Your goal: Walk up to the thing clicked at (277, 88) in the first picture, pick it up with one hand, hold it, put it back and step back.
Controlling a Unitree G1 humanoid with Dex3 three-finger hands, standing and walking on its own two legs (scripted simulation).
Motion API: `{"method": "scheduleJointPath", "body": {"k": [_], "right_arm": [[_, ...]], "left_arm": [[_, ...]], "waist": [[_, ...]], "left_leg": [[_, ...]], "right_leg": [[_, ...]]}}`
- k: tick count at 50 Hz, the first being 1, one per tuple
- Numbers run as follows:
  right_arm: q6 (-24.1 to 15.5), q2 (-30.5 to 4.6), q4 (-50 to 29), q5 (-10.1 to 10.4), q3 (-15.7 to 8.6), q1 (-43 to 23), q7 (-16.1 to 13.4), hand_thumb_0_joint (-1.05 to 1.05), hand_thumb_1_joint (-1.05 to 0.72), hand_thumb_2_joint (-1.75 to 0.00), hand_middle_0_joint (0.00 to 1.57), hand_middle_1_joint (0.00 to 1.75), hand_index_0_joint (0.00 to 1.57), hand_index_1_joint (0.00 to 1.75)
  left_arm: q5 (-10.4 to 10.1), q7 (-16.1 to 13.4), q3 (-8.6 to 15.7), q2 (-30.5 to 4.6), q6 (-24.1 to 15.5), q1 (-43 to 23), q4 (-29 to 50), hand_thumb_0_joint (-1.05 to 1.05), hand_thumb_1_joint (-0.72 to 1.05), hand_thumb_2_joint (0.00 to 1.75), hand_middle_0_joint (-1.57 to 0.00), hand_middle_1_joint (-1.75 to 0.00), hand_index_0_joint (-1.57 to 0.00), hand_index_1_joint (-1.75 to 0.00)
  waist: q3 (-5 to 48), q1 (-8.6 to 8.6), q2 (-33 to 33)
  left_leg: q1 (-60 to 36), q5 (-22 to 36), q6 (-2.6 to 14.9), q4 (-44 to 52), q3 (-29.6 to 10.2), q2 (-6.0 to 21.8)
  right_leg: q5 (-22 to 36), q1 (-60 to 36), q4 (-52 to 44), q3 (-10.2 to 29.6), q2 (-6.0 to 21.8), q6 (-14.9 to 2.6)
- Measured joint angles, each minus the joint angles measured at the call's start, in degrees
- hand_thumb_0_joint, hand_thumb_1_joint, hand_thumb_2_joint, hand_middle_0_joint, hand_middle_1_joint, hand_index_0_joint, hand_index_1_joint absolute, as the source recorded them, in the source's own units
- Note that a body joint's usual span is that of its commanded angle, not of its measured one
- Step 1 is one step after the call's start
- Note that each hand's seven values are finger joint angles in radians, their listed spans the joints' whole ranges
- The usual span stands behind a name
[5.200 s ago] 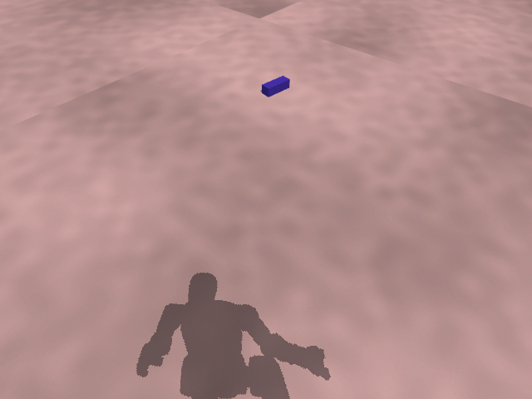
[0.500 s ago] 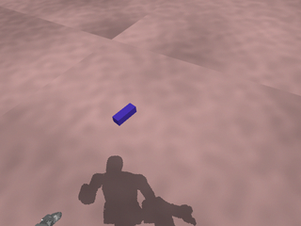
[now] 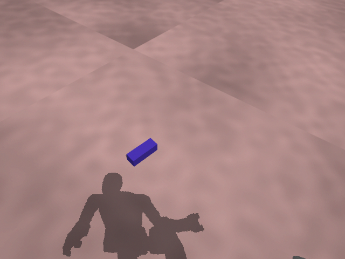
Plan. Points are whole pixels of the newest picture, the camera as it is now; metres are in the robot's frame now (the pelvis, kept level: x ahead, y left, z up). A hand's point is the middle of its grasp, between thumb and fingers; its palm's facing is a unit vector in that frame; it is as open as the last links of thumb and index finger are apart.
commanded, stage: walk up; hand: left
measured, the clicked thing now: (142, 151) +0.90 +0.20 -0.73
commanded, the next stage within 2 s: none
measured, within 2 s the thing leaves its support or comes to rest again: neither
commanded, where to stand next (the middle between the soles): +0.54 +0.00 m, yaw -2 degrees
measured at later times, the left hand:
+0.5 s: hand (87, 211) +0.27 +0.24 -0.11, palm faces -0.03 -0.91 -0.41, open 7.4 cm
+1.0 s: hand (88, 163) +0.43 +0.29 -0.14, palm faces -0.12 -0.93 -0.34, open 7.4 cm
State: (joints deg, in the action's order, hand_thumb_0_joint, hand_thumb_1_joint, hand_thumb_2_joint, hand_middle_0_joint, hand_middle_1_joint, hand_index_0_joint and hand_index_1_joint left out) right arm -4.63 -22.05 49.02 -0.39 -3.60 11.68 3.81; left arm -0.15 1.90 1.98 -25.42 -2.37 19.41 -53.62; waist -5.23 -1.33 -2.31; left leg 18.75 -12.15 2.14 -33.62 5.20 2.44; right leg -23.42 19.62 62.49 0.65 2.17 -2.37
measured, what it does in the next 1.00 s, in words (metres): walks ahead: right foot, then left foot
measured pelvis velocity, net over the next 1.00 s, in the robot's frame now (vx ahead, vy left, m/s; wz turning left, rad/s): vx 0.36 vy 0.02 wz -0.05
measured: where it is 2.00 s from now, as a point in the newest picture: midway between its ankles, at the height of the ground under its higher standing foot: (169, 211)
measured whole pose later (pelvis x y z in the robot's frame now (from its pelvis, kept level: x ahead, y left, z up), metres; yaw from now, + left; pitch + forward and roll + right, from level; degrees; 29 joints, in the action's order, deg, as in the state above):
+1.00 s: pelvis +0.36 +0.02 +0.01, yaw -3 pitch -3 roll +1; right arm -4.8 -23.0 49.7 -1.0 -3.2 19.7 2.8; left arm 0.7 3.4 2.3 -24.8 -1.7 15.6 -52.5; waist -5.3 1.5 -3.0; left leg 10.0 -15.4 2.0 -28.4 7.2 1.3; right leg -16.4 28.5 48.6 -0.7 5.3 -0.4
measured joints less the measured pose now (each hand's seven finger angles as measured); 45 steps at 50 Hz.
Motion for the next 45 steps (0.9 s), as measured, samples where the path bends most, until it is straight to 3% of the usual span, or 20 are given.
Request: {"method": "scheduleJointPath", "body": {"k": [9, 12, 16, 18, 20, 22, 29, 33, 36, 37, 39, 42, 45], "right_arm": [[-0.2, -0.1, 0.0, -0.2, 0.8, 4.3, -0.1, 0.01, -0.9, -0.9, 0.21, 0.3, 0.2, 0.3], [0.2, -1.0, 0.3, -0.2, 0.4, 6.0, -0.1, 0.01, -0.9, -0.9, 0.21, 0.3, 0.2, 0.3], [1.2, -2.1, 0.7, -0.3, 0.1, 8.3, -0.4, 0.01, -0.9, -0.9, 0.21, 0.3, 0.2, 0.3], [1.9, -2.6, 1.4, -0.3, 0.1, 8.3, -0.8, 0.01, -0.9, -0.9, 0.21, 0.3, 0.2, 0.3], [2.8, -2.7, 2.3, -0.3, 0.3, 7.2, -1.1, 0.01, -0.9, -0.9, 0.21, 0.3, 0.2, 0.3], [3.0, -3.0, 2.6, 0.0, 0.4, 6.2, -1.1, 0.01, -0.91, -0.9, 0.2, 0.3, 0.2, 0.3], [2.6, -2.5, 2.1, -0.8, -0.1, 4.1, 0.5, 0.01, -0.91, -0.9, 0.2, 0.3, 0.2, 0.3], [2.4, -2.4, 2.5, -1.1, -0.5, 3.8, 1.2, 0.01, -0.91, -0.9, 0.2, 0.3, 0.2, 0.3], [1.3, -2.7, 2.4, -1.3, -1.0, 4.3, 1.1, 0.01, -0.91, -0.9, 0.21, 0.3, 0.2, 0.3], [0.8, -2.6, 2.3, -1.4, -1.2, 4.2, 0.7, 0.01, -0.91, -0.9, 0.21, 0.3, 0.2, 0.3], [0.0, -2.3, 1.6, -1.3, -1.2, 4.3, 0.1, 0.01, -0.91, -0.9, 0.21, 0.3, 0.2, 0.3], [-0.2, -1.1, 1.1, -0.6, -0.4, 4.8, -0.5, 0.01, -0.91, -0.9, 0.21, 0.3, 0.2, 0.3], [-0.3, -0.5, 1.0, -0.5, 0.3, 6.0, -0.9, 0.01, -0.9, -0.9, 0.21, 0.3, 0.2, 0.3]], "left_arm": [[0.9, 2.1, 0.5, 0.7, 0.2, -2.4, 0.6, 0.01, 0.9, 0.9, -0.2, -0.3, -0.2, -0.3], [1.0, 2.4, 0.8, 1.1, 0.1, -3.6, 0.6, 0.01, 0.9, 0.9, -0.2, -0.3, -0.2, -0.3], [1.0, 2.3, 1.2, 1.1, -1.0, -4.5, 1.2, 0.01, 0.9, 0.9, -0.2, -0.3, -0.2, -0.3], [1.2, 1.5, 1.6, 1.7, -2.1, -5.3, 1.8, 0.01, 0.9, 0.9, -0.2, -0.3, -0.2, -0.3], [0.8, 1.0, 1.2, 2.3, -2.6, -5.7, 2.8, 0.01, 0.9, 0.9, -0.2, -0.3, -0.2, -0.3], [0.4, 0.7, 0.5, 3.2, -2.7, -5.7, 3.5, 0.01, 0.9, 0.9, -0.2, -0.3, -0.2, -0.3], [0.8, 0.7, -0.1, 2.9, -2.4, -2.9, 4.4, 0.01, 0.9, 0.9, -0.2, -0.3, -0.21, -0.3], [1.0, 0.9, 0.2, 1.5, -1.9, -1.1, 4.3, 0.01, 0.9, 0.9, -0.2, -0.3, -0.21, -0.3], [1.1, 0.9, 0.2, 0.5, -1.2, 0.2, 3.7, 0.01, 0.9, 0.9, -0.2, -0.3, -0.21, -0.3], [1.1, 0.8, 0.3, 0.1, -0.8, 0.3, 3.4, 0.01, 0.9, 0.9, -0.2, -0.3, -0.21, -0.3], [0.8, 0.2, 0.3, 0.1, 0.2, -0.3, 1.9, 0.01, 0.9, 0.9, -0.2, -0.3, -0.21, -0.3], [0.4, -0.1, -0.1, -0.4, 0.6, -1.5, 0.8, 0.01, 0.9, 0.9, -0.2, -0.3, -0.2, -0.3], [0.3, 0.3, 0.1, -0.4, 0.2, -2.4, 0.7, 0.01, 0.9, 0.9, -0.2, -0.3, -0.2, -0.3]], "waist": [[0.8, 1.35, -0.3], [0.9, 2.05, 0.6], [1.6, 2.69, 2.0], [1.2, 2.35, 4.3], [0.6, 1.63, 4.9], [0.2, 1.16, 5.8], [0.7, 0.11, 5.8], [1.4, -0.54, 4.4], [2.3, -0.36, 3.0], [2.2, -0.15, 1.7], [1.9, 0.61, 0.6], [1.2, 1.64, -0.9], [0.8, 2.11, -1.8]], "left_leg": [[-10.5, -2.6, 0.06, 7.7, 1.9, -1.4], [-12.6, -5.0, -0.86, 7.5, 1.9, -1.3], [-13.4, -11.4, -2.35, 1.7, 1.4, -0.5], [-10.1, -14.8, -0.95, -8.8, -0.8, 1.2], [-4.9, -15.8, -0.29, -21.0, -3.3, -0.3], [0.0, -13.7, -0.08, -27.1, -4.2, -0.8], [8.2, -7.3, -1.69, -15.4, -4.4, 2.2], [7.5, -3.5, -2.05, -6.8, -3.6, 2.8], [3.8, -0.1, -1.64, -1.0, -2.3, 1.8], [3.5, 1.2, -1.42, -1.9, -1.5, 0.8], [3.2, -1.4, -0.87, -4.7, -0.6, 0.1], [-0.1, -2.5, -0.38, -2.4, 0.2, -0.3], [-3.9, -2.2, -0.27, 1.6, 1.1, -0.9]], "right_leg": [[9.8, 9.4, -16.1, -1.4, 4.9, 2.46], [13.7, 8.5, -22.9, -2.3, 4.8, 2.09], [14.6, 3.1, -29.7, -3.4, 2.8, 1.18], [13.6, 2.6, -27.2, -4.5, 1.1, 1.6], [11.4, 1.9, -25.7, -4.7, 0.9, 1.38], [11.0, -0.3, -27.6, -5.0, 0.7, 1.07], [9.9, -6.3, -33.2, -5.5, 0.4, 1.14], [6.8, -8.3, -32.5, -5.4, 0.8, 1.84], [2.0, -8.5, -27.7, -5.1, 2.0, 2.43], [0.0, -7.4, -23.7, -4.2, 3.2, 1.39], [-2.7, -3.0, -12.0, -0.7, 2.0, 0.29], [-0.3, 3.3, -1.8, 1.2, 0.2, -0.12], [3.5, 7.1, -3.6, 0.5, 1.2, 0.82]]}}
